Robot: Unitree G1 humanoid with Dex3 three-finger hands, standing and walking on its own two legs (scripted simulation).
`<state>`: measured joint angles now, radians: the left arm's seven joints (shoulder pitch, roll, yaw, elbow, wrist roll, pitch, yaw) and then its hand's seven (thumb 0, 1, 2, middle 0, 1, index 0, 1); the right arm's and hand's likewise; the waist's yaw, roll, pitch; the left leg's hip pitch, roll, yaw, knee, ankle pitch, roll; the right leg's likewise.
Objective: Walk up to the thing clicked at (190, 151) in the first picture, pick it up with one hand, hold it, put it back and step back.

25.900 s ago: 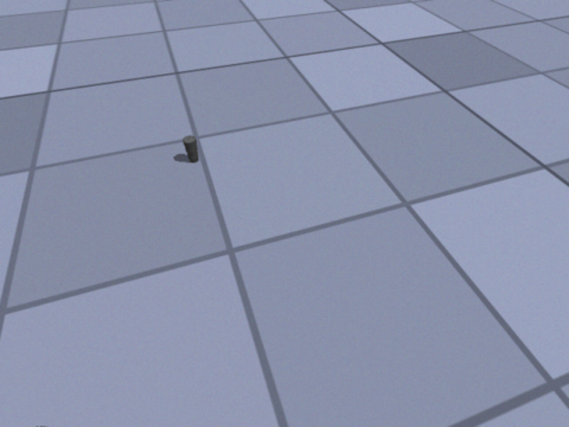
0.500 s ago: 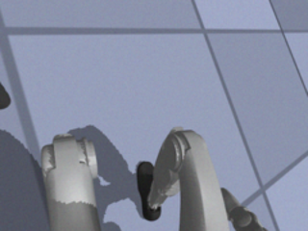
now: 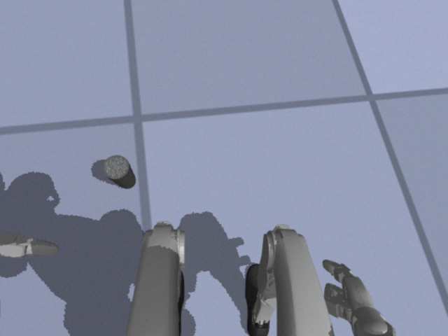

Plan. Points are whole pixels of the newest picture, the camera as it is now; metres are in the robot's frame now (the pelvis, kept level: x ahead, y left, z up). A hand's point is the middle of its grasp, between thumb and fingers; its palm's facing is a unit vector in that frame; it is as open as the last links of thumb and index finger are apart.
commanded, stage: home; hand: left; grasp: from the side
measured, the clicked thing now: (122, 174) +0.48 +0.30 -0.40
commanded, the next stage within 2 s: none
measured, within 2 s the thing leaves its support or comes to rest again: neither
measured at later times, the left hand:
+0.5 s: hand (23, 230) +0.27 +0.24 +0.12, palm faces +0.21 -0.90 -0.39, open 17.3 cm
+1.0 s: hand (19, 267) +0.24 +0.19 +0.19, palm faces +0.19 -0.93 -0.31, open 17.4 cm
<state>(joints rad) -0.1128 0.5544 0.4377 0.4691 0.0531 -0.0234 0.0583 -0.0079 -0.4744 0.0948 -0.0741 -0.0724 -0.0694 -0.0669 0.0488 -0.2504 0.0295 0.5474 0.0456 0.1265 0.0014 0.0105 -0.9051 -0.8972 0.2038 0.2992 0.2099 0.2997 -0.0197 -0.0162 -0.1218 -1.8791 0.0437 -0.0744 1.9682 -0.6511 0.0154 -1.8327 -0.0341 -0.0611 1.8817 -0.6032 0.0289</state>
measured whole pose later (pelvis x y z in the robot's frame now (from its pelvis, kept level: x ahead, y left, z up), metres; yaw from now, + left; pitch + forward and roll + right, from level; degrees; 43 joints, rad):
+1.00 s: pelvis +0.09 -0.01 +0.25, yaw +5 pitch +8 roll -2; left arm 0.46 0.21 -0.01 0.01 0.00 0.27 0.16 -0.01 -0.53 0.06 -0.06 -0.06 -0.05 -0.05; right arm 0.26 -0.20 0.03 0.48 0.01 -0.10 -0.18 0.02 -0.90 -0.90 0.20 0.30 0.21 0.30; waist -0.01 0.03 -0.10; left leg -0.62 0.04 -0.02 0.96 -0.48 -0.01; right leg -0.59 -0.03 -0.07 0.91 -0.45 0.02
